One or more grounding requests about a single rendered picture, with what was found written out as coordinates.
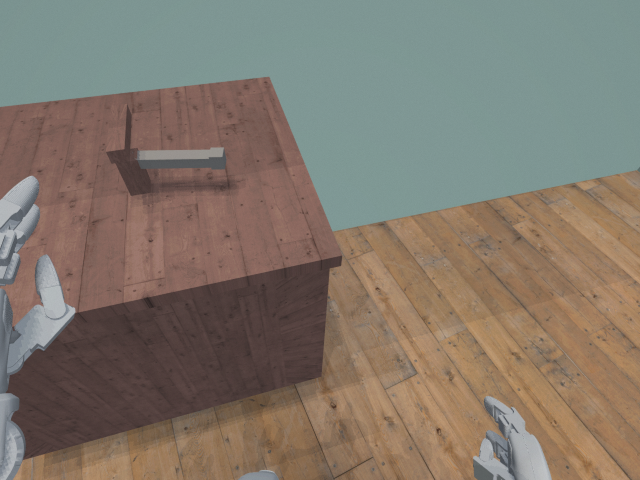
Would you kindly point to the counter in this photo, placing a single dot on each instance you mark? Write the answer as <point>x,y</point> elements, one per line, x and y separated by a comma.
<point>192,287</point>

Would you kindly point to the tap lever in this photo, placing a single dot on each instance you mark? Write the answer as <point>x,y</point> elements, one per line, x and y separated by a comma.
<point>214,158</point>

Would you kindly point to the left robot forearm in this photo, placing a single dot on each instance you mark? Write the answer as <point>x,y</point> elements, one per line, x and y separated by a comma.
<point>12,440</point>

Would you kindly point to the robot left hand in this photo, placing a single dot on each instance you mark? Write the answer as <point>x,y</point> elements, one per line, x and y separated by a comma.
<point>19,217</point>

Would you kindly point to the robot right hand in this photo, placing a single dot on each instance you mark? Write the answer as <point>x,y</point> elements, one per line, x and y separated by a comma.
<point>521,456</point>

